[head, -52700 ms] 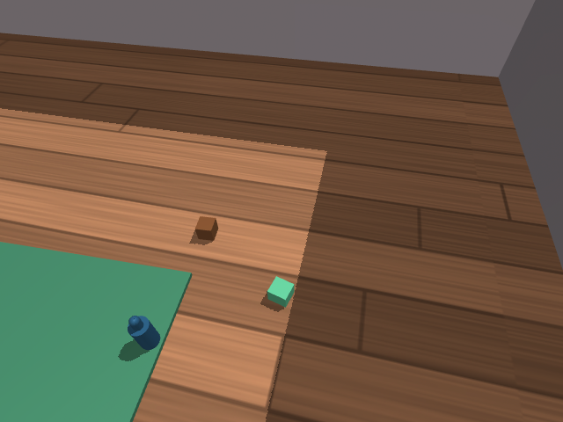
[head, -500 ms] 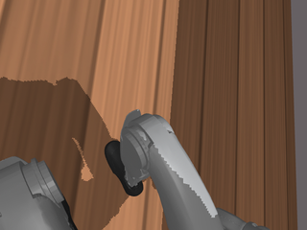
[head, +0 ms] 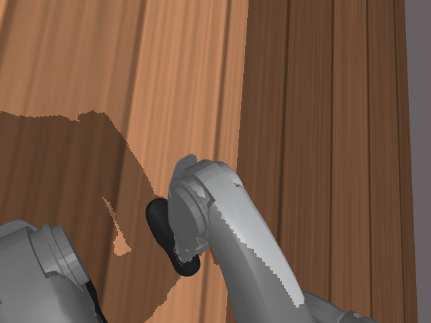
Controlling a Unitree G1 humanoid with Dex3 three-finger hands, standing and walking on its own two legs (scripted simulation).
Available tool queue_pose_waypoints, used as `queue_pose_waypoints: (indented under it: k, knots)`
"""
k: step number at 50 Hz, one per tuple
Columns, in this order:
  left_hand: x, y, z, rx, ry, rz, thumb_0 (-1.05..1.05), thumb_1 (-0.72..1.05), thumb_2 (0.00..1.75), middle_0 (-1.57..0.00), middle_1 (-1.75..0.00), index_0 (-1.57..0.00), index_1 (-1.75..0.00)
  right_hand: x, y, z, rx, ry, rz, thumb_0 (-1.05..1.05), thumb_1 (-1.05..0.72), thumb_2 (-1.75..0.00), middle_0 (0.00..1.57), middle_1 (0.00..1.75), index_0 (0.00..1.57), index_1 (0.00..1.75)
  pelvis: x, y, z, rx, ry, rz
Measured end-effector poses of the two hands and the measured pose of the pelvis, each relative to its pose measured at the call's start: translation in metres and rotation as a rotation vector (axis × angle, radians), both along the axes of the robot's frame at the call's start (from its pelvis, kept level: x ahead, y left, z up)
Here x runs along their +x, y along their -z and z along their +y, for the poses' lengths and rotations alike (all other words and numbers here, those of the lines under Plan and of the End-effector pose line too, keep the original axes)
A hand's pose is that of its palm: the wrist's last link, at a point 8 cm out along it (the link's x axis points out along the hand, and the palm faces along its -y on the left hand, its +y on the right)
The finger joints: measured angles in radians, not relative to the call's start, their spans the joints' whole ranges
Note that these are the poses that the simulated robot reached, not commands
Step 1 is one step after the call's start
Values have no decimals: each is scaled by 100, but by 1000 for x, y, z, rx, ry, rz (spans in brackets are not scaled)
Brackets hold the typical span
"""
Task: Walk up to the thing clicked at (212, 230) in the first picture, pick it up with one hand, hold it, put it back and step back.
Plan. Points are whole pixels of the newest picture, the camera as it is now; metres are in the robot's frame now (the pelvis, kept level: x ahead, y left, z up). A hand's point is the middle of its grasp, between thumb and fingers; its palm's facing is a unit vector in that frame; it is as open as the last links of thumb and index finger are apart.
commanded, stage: settle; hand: left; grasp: from above
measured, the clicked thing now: out of the picture +0.41 +0.37 -0.28
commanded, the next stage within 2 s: lift in 0.92 s
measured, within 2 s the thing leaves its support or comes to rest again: leaves its support in 0.44 s
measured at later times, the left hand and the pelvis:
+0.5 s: hand out of the picture +0.42 +0.37 -0.23, palm faces +0.03 -0.47 -0.88, open 10.1 cm; pelvis +0.00 +0.00 +0.01, yaw +1 degrees
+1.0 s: hand out of the picture +0.40 +0.36 -0.14, palm faces -0.05 -0.45 -0.89, open 10.0 cm; pelvis +0.01 -0.01 +0.02, yaw +6 degrees
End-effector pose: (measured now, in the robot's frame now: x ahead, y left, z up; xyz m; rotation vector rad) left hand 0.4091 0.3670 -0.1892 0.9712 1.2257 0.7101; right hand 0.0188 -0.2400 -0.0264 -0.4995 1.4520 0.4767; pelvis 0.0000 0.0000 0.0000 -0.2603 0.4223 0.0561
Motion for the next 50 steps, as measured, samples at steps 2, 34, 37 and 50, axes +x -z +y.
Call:
queue_pose_waypoints:
  k: [2,34,37,50]
  knots:
    - [0,0,0,1,1,0,0,-2,50,-66,-54,-71,-54,-1,0,0,-3,5,-1,0,-91,-90,20,30,19,30,0,0,0,0,0,-1]
    - [1,-68,24,9,-4,-54,-1,-5,50,-71,-57,-76,-49,25,7,-16,-20,124,-31,0,-91,-89,20,30,19,30,13,-15,-2,28,-21,112]
    - [-9,-81,23,6,8,-17,-1,-5,49,-71,-57,-76,-48,31,14,-20,-11,141,-58,0,-91,-89,20,30,19,30,13,-17,-2,43,-28,123]
    - [-12,-102,0,-14,18,-12,-2,-3,46,-73,-53,-77,-44,31,33,-28,8,159,-68,0,-90,-89,20,30,19,30,9,-24,-10,102,-53,146]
